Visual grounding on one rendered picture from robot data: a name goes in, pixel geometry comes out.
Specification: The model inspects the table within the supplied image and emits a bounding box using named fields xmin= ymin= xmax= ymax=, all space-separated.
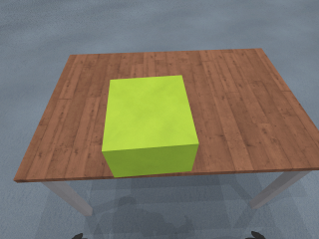
xmin=13 ymin=48 xmax=319 ymax=216

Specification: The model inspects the carton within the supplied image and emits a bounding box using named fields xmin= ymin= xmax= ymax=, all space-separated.
xmin=102 ymin=75 xmax=199 ymax=178

